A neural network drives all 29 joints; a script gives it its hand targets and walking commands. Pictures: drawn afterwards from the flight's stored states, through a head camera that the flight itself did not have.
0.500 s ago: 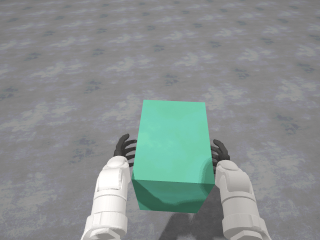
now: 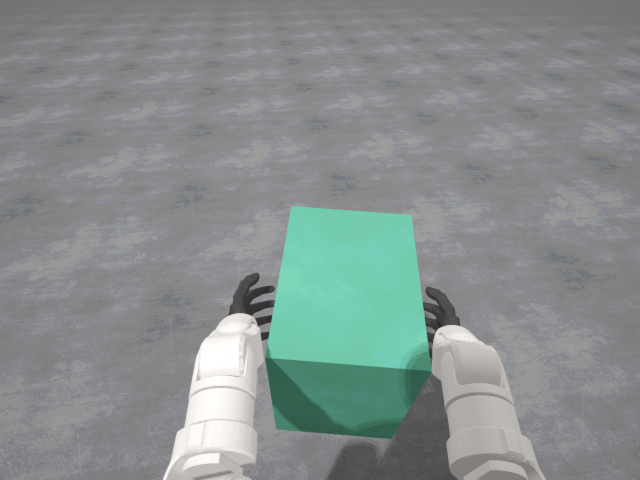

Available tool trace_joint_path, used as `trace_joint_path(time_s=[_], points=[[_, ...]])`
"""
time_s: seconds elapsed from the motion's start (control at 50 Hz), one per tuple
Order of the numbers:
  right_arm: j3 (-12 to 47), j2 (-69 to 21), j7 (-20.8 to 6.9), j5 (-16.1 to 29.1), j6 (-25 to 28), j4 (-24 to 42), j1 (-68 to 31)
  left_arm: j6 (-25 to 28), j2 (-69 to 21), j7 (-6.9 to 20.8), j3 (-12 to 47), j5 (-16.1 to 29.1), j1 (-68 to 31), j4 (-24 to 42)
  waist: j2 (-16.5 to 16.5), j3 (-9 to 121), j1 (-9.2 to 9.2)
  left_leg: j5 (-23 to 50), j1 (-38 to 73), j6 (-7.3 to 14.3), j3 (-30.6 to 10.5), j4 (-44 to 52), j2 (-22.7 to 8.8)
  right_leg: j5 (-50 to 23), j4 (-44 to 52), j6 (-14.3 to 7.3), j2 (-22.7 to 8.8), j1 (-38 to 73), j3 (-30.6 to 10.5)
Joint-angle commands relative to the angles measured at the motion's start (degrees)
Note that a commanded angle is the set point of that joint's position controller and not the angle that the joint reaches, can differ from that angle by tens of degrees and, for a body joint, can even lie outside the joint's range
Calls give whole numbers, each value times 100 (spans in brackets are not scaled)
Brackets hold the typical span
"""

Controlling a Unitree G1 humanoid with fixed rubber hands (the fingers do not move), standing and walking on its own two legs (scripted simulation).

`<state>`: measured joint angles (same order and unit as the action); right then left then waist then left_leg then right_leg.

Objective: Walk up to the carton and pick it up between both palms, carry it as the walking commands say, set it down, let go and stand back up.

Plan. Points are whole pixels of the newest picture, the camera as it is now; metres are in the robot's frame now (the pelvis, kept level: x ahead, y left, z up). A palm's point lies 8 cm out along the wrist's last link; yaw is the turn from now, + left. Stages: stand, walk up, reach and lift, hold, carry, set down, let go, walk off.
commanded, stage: reach and lift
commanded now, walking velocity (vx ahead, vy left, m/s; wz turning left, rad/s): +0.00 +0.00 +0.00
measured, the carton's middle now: (342, 324) +0.37 +0.00 +0.00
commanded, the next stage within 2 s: hold in 0.56 s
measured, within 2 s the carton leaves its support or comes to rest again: neither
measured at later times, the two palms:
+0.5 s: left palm (249, 317) +0.32 +0.13 +0.07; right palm (452, 328) +0.32 -0.14 +0.07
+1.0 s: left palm (246, 327) +0.30 +0.13 +0.07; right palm (455, 338) +0.30 -0.14 +0.07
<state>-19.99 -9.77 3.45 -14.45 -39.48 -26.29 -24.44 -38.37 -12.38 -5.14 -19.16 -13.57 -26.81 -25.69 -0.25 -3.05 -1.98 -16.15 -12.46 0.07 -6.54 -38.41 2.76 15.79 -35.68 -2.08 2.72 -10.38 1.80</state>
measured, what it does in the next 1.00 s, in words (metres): stands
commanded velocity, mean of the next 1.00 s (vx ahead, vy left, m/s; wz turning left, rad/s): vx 0.00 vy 0.00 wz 0.00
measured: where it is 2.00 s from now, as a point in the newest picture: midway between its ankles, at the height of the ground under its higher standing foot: outside the picture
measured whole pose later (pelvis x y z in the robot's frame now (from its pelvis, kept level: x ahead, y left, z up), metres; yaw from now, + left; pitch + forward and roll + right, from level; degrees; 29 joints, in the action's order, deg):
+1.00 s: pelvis +0.00 +0.00 +0.00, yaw +0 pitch -12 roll -1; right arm -19.6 -10.0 4.7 -13.3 -42.5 -23.5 -23.5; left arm -39.6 -12.3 -4.6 -18.1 -13.6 -25.8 -25.2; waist -0.3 -3.5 -2.0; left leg -14.6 -8.1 0.1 -6.6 -34.9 2.7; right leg 14.7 -33.1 -2.1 2.6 -6.4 1.7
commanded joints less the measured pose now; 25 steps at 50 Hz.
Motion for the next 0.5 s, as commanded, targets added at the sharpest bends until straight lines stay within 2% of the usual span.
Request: trace_joint_path(time_s=[0.0,0.1,0.22,0.26,0.3,0.44,0.48], points=[[3673,-5723,-1154,1672,340,593,-5469,-23,-6142,1333,3172,1394,-4016,-563,-118,1812,279,-82,498,43,-70,1084,90,286,971,10,-85,275,-835],[3919,-5848,-1088,1777,297,902,-5381,-26,-6024,1369,3281,1452,-3853,-406,-28,2047,167,299,681,75,-52,1039,90,-76,981,88,-104,348,-853],[3990,-5944,-1047,1761,180,912,-4817,-67,-5840,1392,3317,1439,-3453,-220,32,2047,112,645,791,99,-9,1048,87,-468,1018,135,-90,396,-825],[4116,-5964,-1034,1797,169,1117,-4709,-85,-5855,1404,3414,1462,-3239,-113,73,2207,75,1024,896,91,-17,1047,93,-898,993,160,-70,570,-814],[4109,-6008,-1045,1803,118,1033,-4498,-104,-5790,1407,3423,1454,-3154,-42,49,2173,40,1156,914,85,-8,1069,88,-1055,1001,168,-62,561,-805],[3883,-5936,-1087,1625,-2,780,-4007,-177,-5654,1459,3213,1269,-2777,-110,97,1751,79,1109,886,96,8,1195,79,-988,1119,195,-41,520,-784],[3890,-6009,-1104,1631,-20,827,-4038,-180,-5605,1468,3158,1245,-2723,-59,188,1795,2,1023,896,107,23,1195,84,-887,1129,216,-49,561,-815]])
